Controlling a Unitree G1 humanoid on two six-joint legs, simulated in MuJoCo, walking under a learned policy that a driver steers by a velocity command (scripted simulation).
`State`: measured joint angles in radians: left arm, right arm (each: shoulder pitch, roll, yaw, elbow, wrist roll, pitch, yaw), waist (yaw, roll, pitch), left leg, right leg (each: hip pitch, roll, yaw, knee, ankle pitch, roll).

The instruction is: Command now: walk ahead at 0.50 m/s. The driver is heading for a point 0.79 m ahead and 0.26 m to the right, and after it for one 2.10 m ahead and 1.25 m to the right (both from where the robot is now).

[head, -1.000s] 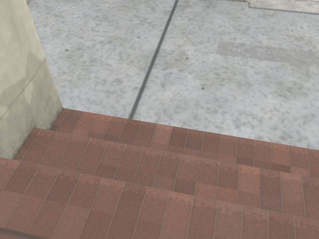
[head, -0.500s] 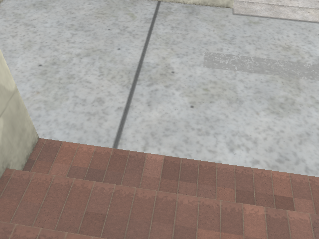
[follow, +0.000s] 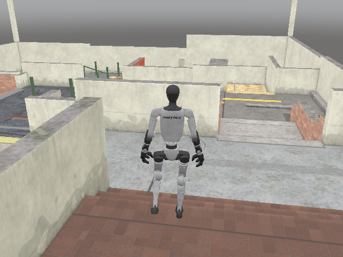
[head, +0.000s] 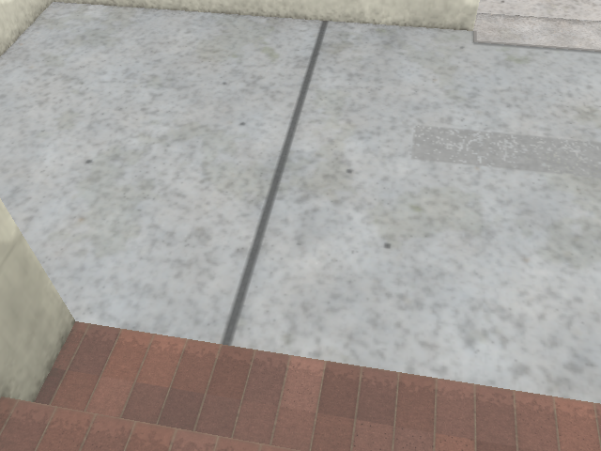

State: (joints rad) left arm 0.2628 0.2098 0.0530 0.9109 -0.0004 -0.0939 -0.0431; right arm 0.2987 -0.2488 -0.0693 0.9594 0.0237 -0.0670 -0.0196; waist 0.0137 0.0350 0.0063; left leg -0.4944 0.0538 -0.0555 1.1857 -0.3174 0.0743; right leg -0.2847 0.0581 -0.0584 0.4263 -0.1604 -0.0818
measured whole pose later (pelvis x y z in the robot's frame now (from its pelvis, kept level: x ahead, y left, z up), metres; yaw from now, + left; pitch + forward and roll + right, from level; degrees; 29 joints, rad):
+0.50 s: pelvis +0.26 +0.09 -0.09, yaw -4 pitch +2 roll -4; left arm 0.54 0.22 0.05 0.95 -0.03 -0.03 0.07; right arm 0.05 -0.25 -0.05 0.82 0.01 -0.08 0.08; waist 0.13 0.07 -0.02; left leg -0.51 0.10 -0.10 0.43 0.42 0.03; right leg -0.09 0.00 0.04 0.88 -0.82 0.04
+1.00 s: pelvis +0.50 +0.10 -0.20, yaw -19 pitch +0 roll +2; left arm 0.18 0.25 0.10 0.77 -0.01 0.00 -0.05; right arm 0.42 -0.19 -0.04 1.03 -0.01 -0.10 -0.04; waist -0.05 -0.03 -0.03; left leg -0.09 0.05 0.26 0.70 -0.60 -0.01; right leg -0.74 -0.06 0.14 0.75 0.46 -0.08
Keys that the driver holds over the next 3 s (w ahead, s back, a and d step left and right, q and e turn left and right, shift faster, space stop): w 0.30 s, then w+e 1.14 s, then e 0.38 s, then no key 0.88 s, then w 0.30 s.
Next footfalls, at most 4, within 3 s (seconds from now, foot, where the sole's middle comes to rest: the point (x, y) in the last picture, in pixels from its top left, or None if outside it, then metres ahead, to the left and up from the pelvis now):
0.54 left None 0.44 0.23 -0.93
1.18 right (368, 423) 0.69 -0.12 -1.09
1.70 left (343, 345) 1.03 -0.06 -1.24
2.20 right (388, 393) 0.78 -0.18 -1.09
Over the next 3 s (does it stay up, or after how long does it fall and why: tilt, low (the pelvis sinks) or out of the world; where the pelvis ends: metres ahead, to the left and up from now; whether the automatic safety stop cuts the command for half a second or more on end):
stays up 0.87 -0.13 -0.46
